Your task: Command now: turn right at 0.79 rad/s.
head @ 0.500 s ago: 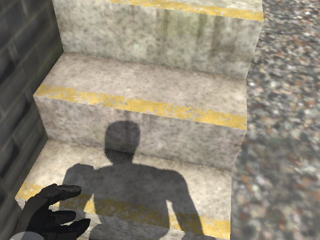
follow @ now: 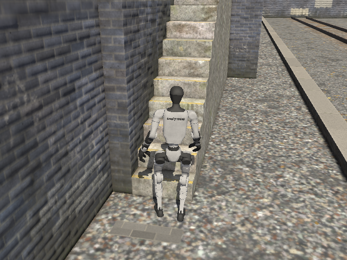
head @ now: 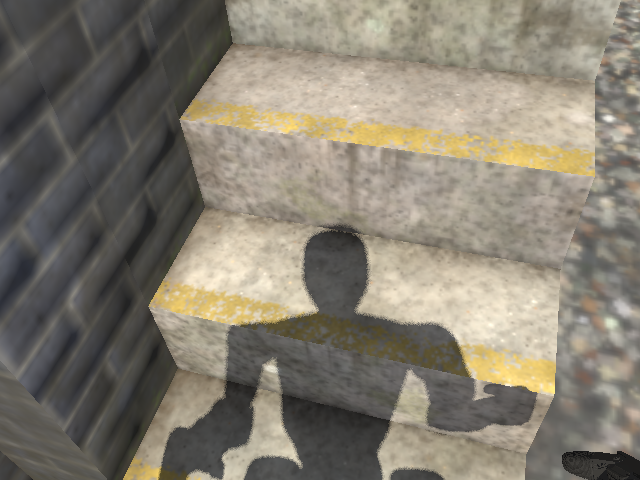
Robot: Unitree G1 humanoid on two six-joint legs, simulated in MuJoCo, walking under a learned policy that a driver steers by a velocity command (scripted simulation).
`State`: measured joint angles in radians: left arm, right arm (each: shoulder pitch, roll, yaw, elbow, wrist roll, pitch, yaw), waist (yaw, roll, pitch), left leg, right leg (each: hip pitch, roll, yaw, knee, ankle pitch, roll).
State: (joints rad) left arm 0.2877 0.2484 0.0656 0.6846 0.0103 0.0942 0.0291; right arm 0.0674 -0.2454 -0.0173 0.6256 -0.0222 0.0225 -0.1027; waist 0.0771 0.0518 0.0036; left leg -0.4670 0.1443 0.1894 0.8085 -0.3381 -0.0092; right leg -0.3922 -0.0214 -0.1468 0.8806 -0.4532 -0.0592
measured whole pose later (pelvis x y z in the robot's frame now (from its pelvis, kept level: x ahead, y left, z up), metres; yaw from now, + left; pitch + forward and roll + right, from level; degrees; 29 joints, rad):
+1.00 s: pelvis -0.07 +0.00 +0.04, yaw +6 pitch +1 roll -1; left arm 0.16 0.24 0.05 0.61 0.04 0.00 0.05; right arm 0.18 -0.35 -0.12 0.60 0.01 0.03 -0.04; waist 0.02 0.05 0.04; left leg -0.65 -0.04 -0.13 1.34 -0.34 -0.11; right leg -0.24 0.06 -0.06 0.42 -0.21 -0.07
